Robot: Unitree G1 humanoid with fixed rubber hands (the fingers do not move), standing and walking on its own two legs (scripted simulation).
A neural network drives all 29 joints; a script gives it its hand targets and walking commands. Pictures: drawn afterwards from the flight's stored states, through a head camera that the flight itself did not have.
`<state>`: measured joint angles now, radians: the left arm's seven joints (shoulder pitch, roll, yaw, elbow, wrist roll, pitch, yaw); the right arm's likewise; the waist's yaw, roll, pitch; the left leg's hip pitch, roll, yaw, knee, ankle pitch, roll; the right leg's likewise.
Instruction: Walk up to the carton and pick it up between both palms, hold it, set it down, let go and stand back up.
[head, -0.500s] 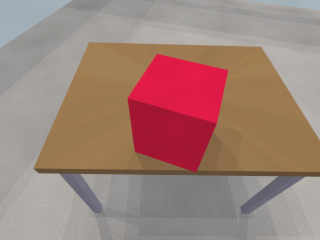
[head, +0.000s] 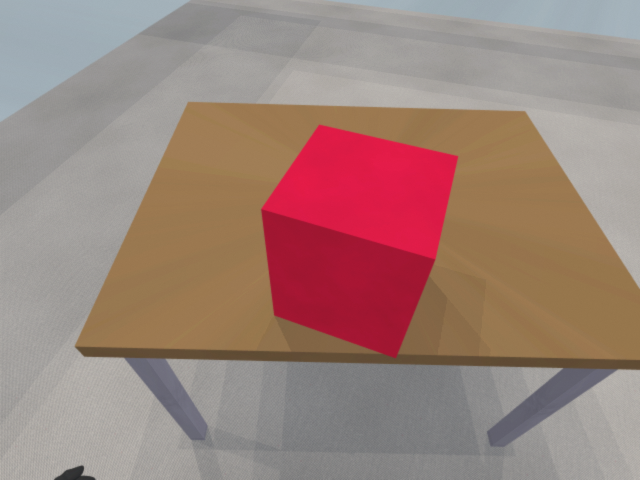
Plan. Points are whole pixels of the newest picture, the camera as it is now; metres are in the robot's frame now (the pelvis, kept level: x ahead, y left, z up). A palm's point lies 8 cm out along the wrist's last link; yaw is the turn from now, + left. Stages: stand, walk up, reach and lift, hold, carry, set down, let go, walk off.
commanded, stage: walk up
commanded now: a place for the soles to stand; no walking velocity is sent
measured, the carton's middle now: (358, 242) +0.46 -0.03 +0.02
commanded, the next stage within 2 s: none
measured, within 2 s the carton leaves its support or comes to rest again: neither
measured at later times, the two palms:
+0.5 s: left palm out of the picture +0.12 +0.26 -0.07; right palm out of the picture +0.11 -0.41 -0.07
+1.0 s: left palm out of the picture +0.12 +0.29 -0.08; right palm out of the picture +0.12 -0.37 -0.07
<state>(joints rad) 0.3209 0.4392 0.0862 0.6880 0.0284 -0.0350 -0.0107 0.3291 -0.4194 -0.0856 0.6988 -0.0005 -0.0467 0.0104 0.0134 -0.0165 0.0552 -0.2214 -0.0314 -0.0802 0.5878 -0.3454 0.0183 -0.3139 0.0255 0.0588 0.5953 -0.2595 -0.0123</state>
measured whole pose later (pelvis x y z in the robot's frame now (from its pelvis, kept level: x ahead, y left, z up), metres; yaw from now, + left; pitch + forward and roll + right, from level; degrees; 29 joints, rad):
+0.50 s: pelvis +0.04 -0.07 +0.00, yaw -1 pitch -2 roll +2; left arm 0.33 0.46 0.09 0.69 0.03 -0.04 -0.03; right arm 0.35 -0.47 -0.08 0.70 0.00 -0.05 0.00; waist 0.02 -0.02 0.08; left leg -0.34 0.00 -0.08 0.94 -0.51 0.02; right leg -0.30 0.02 0.05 0.62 -0.28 -0.03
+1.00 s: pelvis +0.04 -0.05 +0.00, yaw +0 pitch -4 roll +0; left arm 0.33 0.45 0.09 0.69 0.03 -0.01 -0.01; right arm 0.34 -0.42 -0.08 0.70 0.00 -0.05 0.00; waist 0.02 -0.03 0.07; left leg -0.24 -0.01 -0.08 0.61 -0.32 0.00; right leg -0.28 0.02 0.04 0.66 -0.40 -0.02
